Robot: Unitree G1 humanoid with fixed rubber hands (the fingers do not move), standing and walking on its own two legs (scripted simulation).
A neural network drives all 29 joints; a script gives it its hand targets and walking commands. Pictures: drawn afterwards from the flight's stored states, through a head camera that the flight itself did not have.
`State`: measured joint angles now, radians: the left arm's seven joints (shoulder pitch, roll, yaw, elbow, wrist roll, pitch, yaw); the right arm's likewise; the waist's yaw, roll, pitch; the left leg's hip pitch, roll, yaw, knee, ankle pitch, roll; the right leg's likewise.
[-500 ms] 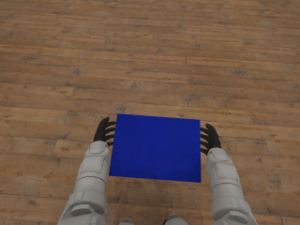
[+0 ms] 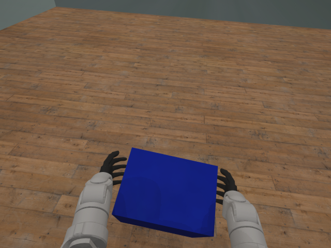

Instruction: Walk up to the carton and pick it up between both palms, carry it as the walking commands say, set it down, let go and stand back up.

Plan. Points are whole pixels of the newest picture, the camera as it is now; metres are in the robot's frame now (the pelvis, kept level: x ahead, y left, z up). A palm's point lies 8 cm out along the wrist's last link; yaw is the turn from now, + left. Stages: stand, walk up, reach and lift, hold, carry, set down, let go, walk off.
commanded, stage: reach and lift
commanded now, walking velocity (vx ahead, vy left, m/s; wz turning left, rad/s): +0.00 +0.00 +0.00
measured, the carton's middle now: (164, 196) +0.32 +0.01 -0.08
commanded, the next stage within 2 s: hold in 1.64 s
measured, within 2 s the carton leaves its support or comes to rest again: neither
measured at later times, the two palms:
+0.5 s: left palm (99, 173) +0.30 +0.17 +0.06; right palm (235, 186) +0.27 -0.14 +0.08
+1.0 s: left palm (98, 177) +0.29 +0.17 +0.06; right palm (231, 178) +0.29 -0.14 +0.07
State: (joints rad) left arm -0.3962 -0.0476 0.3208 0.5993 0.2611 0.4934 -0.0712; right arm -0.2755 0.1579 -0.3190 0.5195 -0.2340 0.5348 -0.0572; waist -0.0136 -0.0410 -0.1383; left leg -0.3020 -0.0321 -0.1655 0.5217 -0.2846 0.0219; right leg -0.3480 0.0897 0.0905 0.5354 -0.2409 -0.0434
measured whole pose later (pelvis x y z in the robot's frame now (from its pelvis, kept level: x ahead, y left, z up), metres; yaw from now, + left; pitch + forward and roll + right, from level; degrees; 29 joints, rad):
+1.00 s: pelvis -0.01 +0.01 +0.01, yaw -1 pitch -6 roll +0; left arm -0.39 -0.09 0.30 0.46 0.29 0.71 -0.01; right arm -0.39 0.19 -0.31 0.38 -0.30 0.74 -0.14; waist 0.00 -0.02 -0.05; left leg -0.07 -0.02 -0.14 0.37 -0.21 -0.01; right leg -0.11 0.08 0.09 0.39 -0.17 -0.04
